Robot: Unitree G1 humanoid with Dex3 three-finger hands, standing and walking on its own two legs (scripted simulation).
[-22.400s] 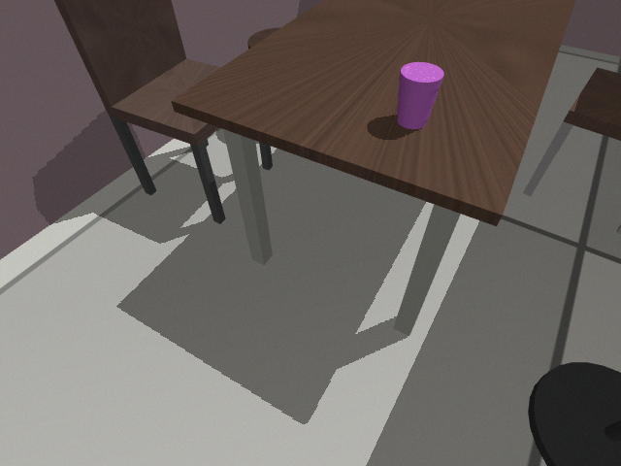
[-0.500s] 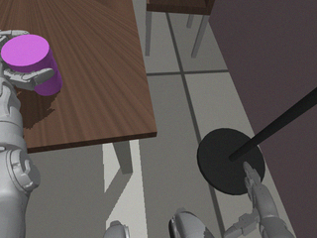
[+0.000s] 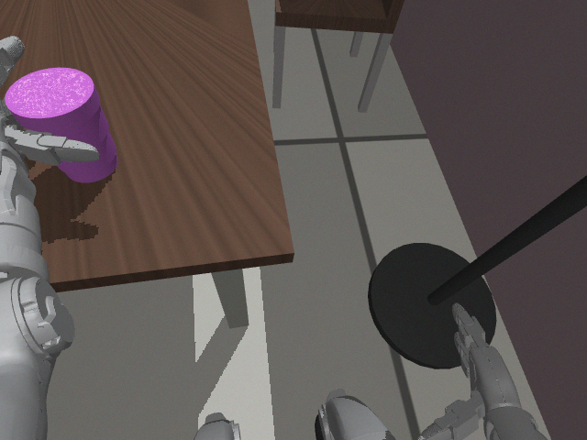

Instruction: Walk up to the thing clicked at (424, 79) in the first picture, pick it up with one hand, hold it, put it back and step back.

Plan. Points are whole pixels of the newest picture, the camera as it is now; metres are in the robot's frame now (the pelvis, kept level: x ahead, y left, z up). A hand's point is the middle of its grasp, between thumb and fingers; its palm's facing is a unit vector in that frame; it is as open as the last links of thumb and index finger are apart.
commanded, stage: withdraw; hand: left
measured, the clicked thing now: (73, 131) +0.52 +0.22 +0.09
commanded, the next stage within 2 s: rise in 0.28 s
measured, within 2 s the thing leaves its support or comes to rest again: neither
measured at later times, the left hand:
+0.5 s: hand out of the picture +0.49 +0.31 +0.20, palm faces +0.29 -0.95 -0.14, open 17.6 cm
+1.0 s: hand out of the picture +0.35 +0.32 +0.16, palm faces +0.35 -0.86 -0.38, open 17.6 cm
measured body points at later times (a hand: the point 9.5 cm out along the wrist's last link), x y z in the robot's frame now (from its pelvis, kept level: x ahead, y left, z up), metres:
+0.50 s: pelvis +0.01 +0.00 +0.02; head +0.08 +0.00 +0.47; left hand +0.47 +0.36 +0.21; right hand +0.17 -0.26 -0.03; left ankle +0.00 +0.12 -0.68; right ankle +0.02 -0.15 -0.68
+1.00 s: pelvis +0.02 +0.01 +0.04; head +0.03 +0.00 +0.49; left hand +0.33 +0.36 +0.19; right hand +0.18 -0.25 -0.03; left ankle +0.00 +0.12 -0.68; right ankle +0.02 -0.15 -0.68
